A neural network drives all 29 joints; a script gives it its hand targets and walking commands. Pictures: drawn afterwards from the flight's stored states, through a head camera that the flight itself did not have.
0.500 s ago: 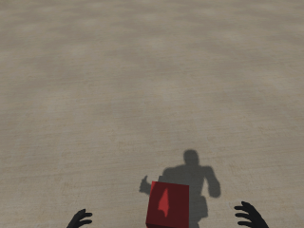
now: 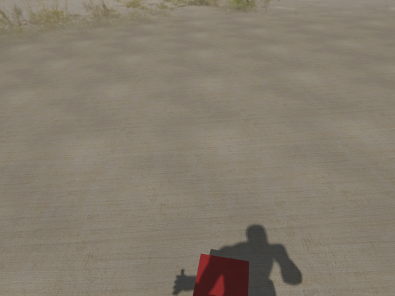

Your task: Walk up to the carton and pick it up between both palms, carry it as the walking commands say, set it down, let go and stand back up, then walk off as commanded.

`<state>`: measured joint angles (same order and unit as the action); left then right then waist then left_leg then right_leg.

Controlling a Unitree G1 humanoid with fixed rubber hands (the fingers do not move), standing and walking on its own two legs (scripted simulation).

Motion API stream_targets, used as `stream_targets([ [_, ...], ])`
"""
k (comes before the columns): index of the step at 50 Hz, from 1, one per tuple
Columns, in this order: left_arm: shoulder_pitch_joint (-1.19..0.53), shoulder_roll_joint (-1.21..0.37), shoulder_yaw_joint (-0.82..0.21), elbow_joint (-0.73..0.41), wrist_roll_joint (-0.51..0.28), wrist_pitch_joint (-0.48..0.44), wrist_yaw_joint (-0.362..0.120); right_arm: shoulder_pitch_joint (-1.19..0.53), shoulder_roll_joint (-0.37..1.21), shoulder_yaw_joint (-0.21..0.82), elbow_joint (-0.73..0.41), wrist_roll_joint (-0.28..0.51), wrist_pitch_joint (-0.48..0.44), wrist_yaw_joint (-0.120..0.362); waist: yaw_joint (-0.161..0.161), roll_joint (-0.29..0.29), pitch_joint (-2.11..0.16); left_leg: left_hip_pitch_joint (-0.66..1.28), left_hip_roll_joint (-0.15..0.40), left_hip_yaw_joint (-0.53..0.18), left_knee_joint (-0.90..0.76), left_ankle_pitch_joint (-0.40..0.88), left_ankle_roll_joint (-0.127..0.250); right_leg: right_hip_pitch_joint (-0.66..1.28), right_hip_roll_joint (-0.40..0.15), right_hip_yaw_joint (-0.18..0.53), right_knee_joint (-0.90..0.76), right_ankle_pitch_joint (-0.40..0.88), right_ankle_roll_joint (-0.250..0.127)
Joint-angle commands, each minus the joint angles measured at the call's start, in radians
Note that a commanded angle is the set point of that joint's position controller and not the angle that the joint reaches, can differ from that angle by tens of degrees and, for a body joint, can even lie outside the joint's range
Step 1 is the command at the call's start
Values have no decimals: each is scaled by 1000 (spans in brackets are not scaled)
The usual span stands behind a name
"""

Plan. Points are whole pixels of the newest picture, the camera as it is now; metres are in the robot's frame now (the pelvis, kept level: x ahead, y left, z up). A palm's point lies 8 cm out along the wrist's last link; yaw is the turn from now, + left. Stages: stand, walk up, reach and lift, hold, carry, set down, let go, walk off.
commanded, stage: stand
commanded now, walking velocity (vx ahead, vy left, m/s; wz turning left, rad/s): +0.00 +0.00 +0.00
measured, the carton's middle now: (221, 294) +0.39 -0.04 -0.66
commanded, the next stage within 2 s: walk off in 1.26 s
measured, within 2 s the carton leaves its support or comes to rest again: neither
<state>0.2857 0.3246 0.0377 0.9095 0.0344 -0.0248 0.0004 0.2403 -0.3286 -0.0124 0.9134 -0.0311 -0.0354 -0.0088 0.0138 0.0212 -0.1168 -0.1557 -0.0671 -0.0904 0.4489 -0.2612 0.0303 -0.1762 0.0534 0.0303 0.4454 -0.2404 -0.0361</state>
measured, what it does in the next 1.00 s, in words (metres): stands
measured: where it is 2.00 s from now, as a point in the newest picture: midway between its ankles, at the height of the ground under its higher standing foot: outside the picture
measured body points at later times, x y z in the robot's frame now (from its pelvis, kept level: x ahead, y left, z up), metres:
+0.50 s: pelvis -0.02 +0.00 +0.00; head -0.06 -0.01 +0.45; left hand +0.04 +0.30 -0.12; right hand +0.05 -0.30 -0.13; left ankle -0.01 +0.10 -0.74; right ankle +0.00 -0.10 -0.74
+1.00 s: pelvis -0.03 +0.00 +0.00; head -0.06 +0.00 +0.45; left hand +0.02 +0.31 -0.13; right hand +0.03 -0.29 -0.13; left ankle -0.01 +0.10 -0.74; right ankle +0.00 -0.10 -0.74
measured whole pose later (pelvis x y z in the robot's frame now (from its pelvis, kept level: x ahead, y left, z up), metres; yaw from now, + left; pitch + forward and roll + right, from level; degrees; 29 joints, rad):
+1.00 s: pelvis -0.03 +0.00 +0.00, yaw +0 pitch -4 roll +0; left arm 0.19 0.35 0.00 1.13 0.02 -0.02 0.00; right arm 0.20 -0.34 0.01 1.10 -0.01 -0.03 -0.01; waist 0.02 0.00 -0.02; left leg -0.12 -0.07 -0.09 0.37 -0.17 0.03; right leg -0.14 0.05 0.03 0.36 -0.15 -0.03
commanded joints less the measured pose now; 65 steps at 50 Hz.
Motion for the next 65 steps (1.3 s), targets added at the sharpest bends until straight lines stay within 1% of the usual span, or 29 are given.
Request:
stream_targets([
  [1, -76, 194, 46, -62, 2, -34, 12, -98, -193, -41, -74, 1, -28, -10, 7, -43, 124, -75, 122, -128, -95, 99, 9, -44, -141, 144, -115, 80, -7],
  [3, -111, 197, 41, -53, 0, -33, 10, -92, -193, -48, -44, 2, -29, -11, -11, -41, 100, -42, 120, -119, -95, 57, 6, -47, -157, 170, -145, -9, -11],
  [5, -118, 212, 43, -34, -2, -31, 13, -78, -203, -46, -34, 3, -26, -7, -16, -36, 145, -65, 118, -124, -105, 70, 8, -64, -150, 174, -142, -15, -12],
  [10, -120, 214, 32, 9, -5, -33, 10, -91, -177, -34, 5, 3, -30, -9, -9, -3, 130, -80, 125, -135, -110, 45, 19, -29, -154, 179, -152, -31, -17],
  [11, -120, 213, 35, 4, -7, -34, 10, -71, -192, -38, 17, 8, -27, -7, -5, -20, 107, -63, 125, -132, -118, 58, 13, -15, -147, 169, -136, -14, -12],
  [13, -117, 211, 32, 18, -8, -28, 11, -81, -205, -44, 27, 3, -25, -7, -3, 4, 156, -87, 130, -140, -125, 44, 20, -30, -148, 169, -148, -28, -17],
  [15, -129, 206, 25, 26, -5, -30, 7, -77, -202, -39, 32, 11, -26, -7, -9, -55, 125, -79, 130, -147, -132, 56, 21, -10, -146, 160, -149, -25, -11],
  [18, -110, 214, 24, 55, -11, -30, 8, -83, -212, -34, 50, 17, -22, -9, 0, -6, 118, -59, 134, -142, -131, 113, 15, 10, -146, 157, -131, 42, -12],
  [24, -124, 220, 14, 87, -18, -27, 14, -87, -208, -30, 63, 15, -20, -10, 4, -28, 97, -48, 136, -143, -137, 116, 22, 43, -156, 159, -151, 74, -15],
  [25, -140, 226, 14, 81, -19, -25, 13, -90, -206, -30, 64, 19, -19, -12, 2, -8, 117, -55, 135, -134, -142, 132, 12, 39, -152, 153, -142, 97, -9],
  [28, -143, 229, 13, 99, -15, -22, 14, -87, -226, -29, 78, 16, -16, -11, 6, -30, 136, -65, 134, -142, -160, 90, 15, 26, -151, 150, -149, 52, -10],
  [29, -147, 230, 14, 105, -19, -23, 14, -86, -214, -25, 86, 21, -15, -10, 6, 10, 160, -72, 139, -144, -161, 89, 18, 0, -148, 163, -150, 36, -15],
  [31, -156, 217, 9, 110, -18, -21, 13, -103, -207, -23, 83, 23, -16, -11, 3, -43, 128, -45, 147, -138, -146, 93, 20, 6, -159, 155, -163, 36, -13],
  [34, -163, 222, 7, 115, -16, -21, 11, -101, -229, -24, 90, 16, -17, -10, -1, -18, 140, -55, 139, -138, -149, 76, 20, 14, -156, 165, -174, 17, -10],
  [35, -156, 225, 8, 118, -18, -23, 10, -100, -231, -25, 97, 21, -14, -9, -4, 16, 152, -59, 139, -141, -162, 65, 15, 10, -156, 161, -170, 6, -9],
  [39, -162, 236, 5, 128, -20, -21, 9, -88, -214, -15, 107, 26, -15, -9, 1, -33, 155, -60, 143, -142, -159, 64, 24, 17, -156, 163, -178, 2, -9],
  [43, -151, 247, 4, 146, -23, -23, 10, -90, -221, -18, 113, 28, -11, -8, -2, -22, 180, -62, 145, -141, -171, 29, 29, -8, -158, 173, -182, -31, -12],
  [45, -161, 215, -2, 142, -12, -20, 8, -113, -228, -23, 108, 24, -16, -12, -7, 11, 166, -71, 143, -142, -167, 44, 26, 12, -158, 166, -175, -24, -14],
  [48, -149, 219, -2, 152, -19, -23, 6, -116, -235, -26, 119, 22, -16, -9, 7, -48, 142, -43, 149, -150, -174, 63, 27, 22, -151, 153, -174, 2, -7],
  [49, -174, 226, -6, 156, -20, -18, 8, -107, -234, -24, 118, 16, -14, -6, 0, -47, 142, -48, 152, -150, -185, 70, 25, 33, -157, 148, -169, 16, -10],
  [51, -161, 244, -1, 163, -22, -17, 10, -111, -236, -22, 117, 25, -13, -4, -2, 10, 138, -58, 148, -140, -188, 52, 22, 36, -165, 160, -169, 5, -13],
  [53, -149, 238, -6, 156, -29, -19, 8, -111, -221, -15, 139, 22, -14, -6, 13, 11, 142, -57, 150, -140, -192, 63, 25, 48, -161, 152, -167, 29, -14],
  [55, -162, 248, -1, 165, -22, -16, 9, -134, -233, -16, 128, 24, -12, -10, 0, -40, 154, -58, 147, -147, -206, 49, 25, 37, -153, 147, -163, 12, -10],
  [56, -159, 240, -4, 162, -25, -13, 5, -123, -232, -12, 138, 20, -13, -8, 15, -6, 146, -48, 155, -141, -194, 41, 27, 39, -161, 158, -175, 11, -11],
  [57, -153, 243, -8, 168, -24, -17, 6, -130, -229, -13, 141, 25, -13, -6, 6, -39, 122, -41, 152, -153, -201, 35, 25, 50, -162, 146, -164, 14, -10],
  [61, -149, 238, -4, 175, -23, -9, 8, -135, -232, -19, 143, 26, -13, -9, 11, 15, 132, -50, 150, -147, -214, 10, 25, 45, -158, 151, -159, 12, -15],
  [62, -151, 244, -6, 185, -18, -10, 6, -146, -241, -19, 145, 23, -12, -9, 11, -32, 176, -48, 142, -141, -205, 38, 18, 27, -153, 138, -160, 22, -8],
  [64, -149, 224, -11, 180, -23, -13, 8, -143, -248, -20, 148, 28, -10, -8, 11, -41, 159, -30, 159, -147, -201, 53, 22, 16, -163, 145, -172, 27, -10],
  [65, -151, 236, -13, 175, -25, -17, 6, -129, -226, -13, 153, 26, -10, -6, 8, -16, 139, -21, 152, -144, -200, 53, 29, 30, -159, 145, -168, 31, -12],
])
